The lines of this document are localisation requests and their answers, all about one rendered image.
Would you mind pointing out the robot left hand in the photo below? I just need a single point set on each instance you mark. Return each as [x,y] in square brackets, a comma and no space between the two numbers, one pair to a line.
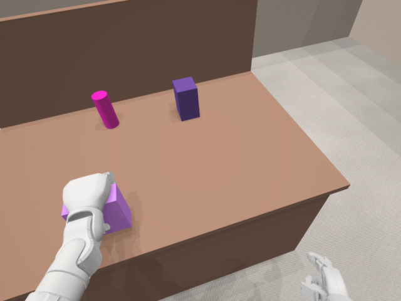
[89,191]

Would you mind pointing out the robot right hand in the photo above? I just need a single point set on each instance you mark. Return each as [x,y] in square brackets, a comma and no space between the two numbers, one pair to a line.
[332,282]

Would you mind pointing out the sponge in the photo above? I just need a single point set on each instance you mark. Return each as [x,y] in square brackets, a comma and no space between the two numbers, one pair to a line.
[116,212]

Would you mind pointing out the table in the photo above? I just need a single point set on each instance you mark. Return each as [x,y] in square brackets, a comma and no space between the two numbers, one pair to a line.
[209,196]

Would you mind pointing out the left robot forearm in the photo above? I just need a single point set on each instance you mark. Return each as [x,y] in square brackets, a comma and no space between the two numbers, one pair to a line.
[77,260]

